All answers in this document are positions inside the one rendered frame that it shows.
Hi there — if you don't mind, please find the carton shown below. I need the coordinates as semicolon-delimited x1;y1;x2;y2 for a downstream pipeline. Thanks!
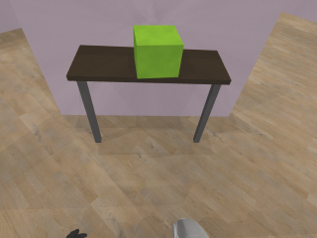
133;25;184;79

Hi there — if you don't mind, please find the robot right thigh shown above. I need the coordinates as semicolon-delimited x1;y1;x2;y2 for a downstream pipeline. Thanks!
172;218;209;238

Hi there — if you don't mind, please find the table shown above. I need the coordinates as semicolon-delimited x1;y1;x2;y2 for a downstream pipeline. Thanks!
66;45;232;143

